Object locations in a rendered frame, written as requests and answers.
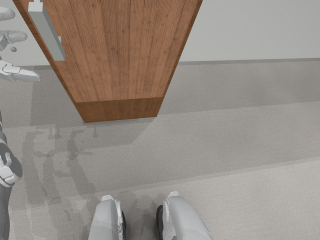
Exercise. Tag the left robot hand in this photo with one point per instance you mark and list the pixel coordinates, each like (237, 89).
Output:
(9, 72)

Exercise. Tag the robot left thigh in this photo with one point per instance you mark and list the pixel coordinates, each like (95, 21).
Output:
(107, 217)

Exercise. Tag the robot right shin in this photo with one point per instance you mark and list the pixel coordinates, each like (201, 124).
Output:
(169, 230)

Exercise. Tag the cupboard door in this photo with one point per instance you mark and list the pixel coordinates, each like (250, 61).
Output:
(117, 49)

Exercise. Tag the robot left upper arm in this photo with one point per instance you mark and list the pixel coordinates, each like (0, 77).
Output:
(10, 172)

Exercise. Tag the handle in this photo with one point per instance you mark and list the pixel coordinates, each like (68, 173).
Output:
(46, 29)

